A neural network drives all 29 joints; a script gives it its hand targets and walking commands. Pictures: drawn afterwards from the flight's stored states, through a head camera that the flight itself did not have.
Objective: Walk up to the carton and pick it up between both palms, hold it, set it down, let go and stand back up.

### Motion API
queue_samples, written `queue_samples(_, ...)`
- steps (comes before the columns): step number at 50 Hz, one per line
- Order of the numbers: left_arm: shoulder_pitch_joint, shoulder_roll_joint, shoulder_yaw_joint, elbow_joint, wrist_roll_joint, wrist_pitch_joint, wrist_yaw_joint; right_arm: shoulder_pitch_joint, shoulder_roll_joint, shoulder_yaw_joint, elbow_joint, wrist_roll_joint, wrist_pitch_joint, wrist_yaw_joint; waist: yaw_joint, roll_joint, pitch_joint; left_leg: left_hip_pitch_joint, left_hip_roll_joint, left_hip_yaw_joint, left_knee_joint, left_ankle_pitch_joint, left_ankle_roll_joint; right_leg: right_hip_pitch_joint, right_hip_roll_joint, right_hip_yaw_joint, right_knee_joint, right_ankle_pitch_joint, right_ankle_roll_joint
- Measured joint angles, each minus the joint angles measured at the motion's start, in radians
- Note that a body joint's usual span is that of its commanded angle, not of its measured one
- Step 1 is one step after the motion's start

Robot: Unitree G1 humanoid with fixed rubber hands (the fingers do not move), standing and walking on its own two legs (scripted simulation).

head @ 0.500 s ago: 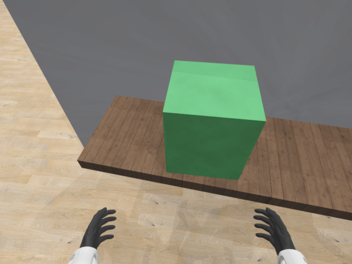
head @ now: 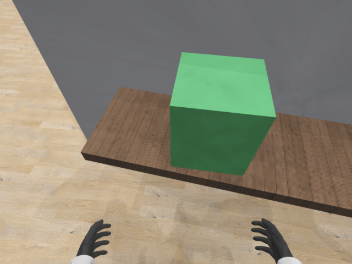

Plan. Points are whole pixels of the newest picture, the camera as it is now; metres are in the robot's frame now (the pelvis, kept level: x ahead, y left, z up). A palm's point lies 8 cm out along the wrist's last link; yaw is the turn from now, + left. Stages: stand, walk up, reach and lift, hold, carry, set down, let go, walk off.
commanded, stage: let go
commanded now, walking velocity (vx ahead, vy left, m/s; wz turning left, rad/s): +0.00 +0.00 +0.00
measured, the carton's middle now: (213, 116) +0.45 -0.08 +0.04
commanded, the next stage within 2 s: stand in 0.34 s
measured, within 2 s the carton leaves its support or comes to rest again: neither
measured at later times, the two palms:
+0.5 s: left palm out of the picture +0.11 +0.22 -0.11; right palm out of the picture +0.12 -0.26 -0.10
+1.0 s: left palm out of the picture +0.12 +0.23 -0.14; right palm out of the picture -0.05 -0.22 -0.13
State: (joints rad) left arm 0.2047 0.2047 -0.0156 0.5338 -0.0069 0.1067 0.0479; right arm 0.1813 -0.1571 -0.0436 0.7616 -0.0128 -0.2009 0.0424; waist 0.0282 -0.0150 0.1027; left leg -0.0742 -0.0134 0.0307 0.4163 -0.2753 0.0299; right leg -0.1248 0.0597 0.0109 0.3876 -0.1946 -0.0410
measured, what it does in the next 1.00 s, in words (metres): lifts its right foot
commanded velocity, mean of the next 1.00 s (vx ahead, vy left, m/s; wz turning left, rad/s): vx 0.00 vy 0.00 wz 0.00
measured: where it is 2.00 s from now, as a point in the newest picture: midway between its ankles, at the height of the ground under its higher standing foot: outside the picture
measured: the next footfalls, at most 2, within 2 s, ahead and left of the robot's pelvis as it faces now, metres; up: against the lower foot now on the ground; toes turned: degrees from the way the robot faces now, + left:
right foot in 1.08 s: -0.04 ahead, -0.11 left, +0.00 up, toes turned -10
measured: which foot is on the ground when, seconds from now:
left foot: down 0.00-1.00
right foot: down 0.00-0.80, up 0.82-1.00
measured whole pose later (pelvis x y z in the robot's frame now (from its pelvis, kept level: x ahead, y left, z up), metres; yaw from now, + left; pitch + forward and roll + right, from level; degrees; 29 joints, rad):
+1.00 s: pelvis -0.02 +0.02 -0.01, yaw -12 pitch +0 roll +0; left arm 0.30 0.21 0.04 0.78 0.03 0.04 0.02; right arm 0.39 -0.15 -0.04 0.86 -0.04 0.01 -0.02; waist -0.05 -0.05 -0.08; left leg -0.22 -0.05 0.11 0.54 -0.33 0.09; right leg -0.34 0.02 0.08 0.82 -0.46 -0.02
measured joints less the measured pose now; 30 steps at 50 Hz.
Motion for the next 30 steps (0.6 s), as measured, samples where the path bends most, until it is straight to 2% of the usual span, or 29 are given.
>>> queue_samples(7,-0.022,0.011,-0.009,-0.023,-0.008,-0.015,0.003,-0.015,-0.001,-0.007,0.008,0.003,-0.028,-0.003,-0.011,0.002,0.004,-0.011,0.004,0.01,0.012,-0.003,-0.001,-0.015,0.002,0.004,0.015,-0.001,-0.001)
queue_samples(13,-0.036,0.001,-0.002,0.002,-0.002,-0.005,-0.007,-0.001,-0.01,0.004,0.012,0.005,-0.026,-0.001,-0.017,0.001,-0.007,0.005,0.005,0.014,0.001,0.003,-0.004,-0.002,0.003,0.005,0.009,0.002,-0.004)
queue_samples(19,-0.031,-0.008,-0.007,0.004,-0.016,0.015,-0.006,0.033,-0.016,-0.009,-0.019,0.002,-0.017,0.005,-0.005,-0.005,-0.023,-0.015,0.007,0.013,0.028,-0.006,-0.008,-0.024,0.003,-0.001,0.042,-0.011,-0.008)
queue_samples(20,-0.028,-0.012,-0.008,0.006,-0.011,0.008,-0.009,0.036,-0.019,-0.012,-0.024,-0.001,-0.004,0.004,-0.001,-0.005,-0.028,-0.025,0.007,0.013,0.039,-0.011,-0.008,-0.034,0.003,-0.002,0.053,-0.016,-0.008)
queue_samples(22,0.007,-0.012,0.0,0.033,0.02,-0.046,-0.029,0.019,-0.032,-0.016,-0.037,-0.027,0.089,-0.006,0.006,0.006,-0.054,-0.068,0.018,0.034,0.089,-0.035,-0.006,-0.084,0.014,0.015,0.099,-0.03,-0.008)
queue_samples(25,0.076,0.0,0.013,0.097,0.052,-0.085,-0.047,-0.007,-0.051,-0.032,-0.059,-0.034,0.197,-0.028,-0.013,0.033,-0.072,-0.12,0.037,0.061,0.167,-0.08,-0.003,-0.142,0.033,0.038,0.164,-0.052,-0.007)
queue_samples(27,0.104,0.006,0.023,0.131,0.058,-0.091,-0.055,0.005,-0.064,-0.041,-0.061,-0.022,0.228,-0.038,-0.026,0.042,-0.081,-0.15,0.037,0.067,0.204,-0.099,-0.002,-0.177,0.033,0.042,0.209,-0.072,-0.006)
queue_samples(30,0.138,0.006,0.037,0.153,0.054,-0.102,-0.054,0.046,-0.086,-0.052,-0.039,-0.021,0.263,-0.043,-0.024,0.056,-0.096,-0.181,0.043,0.082,0.243,-0.121,0.002,-0.215,0.039,0.054,0.25,-0.089,-0.004)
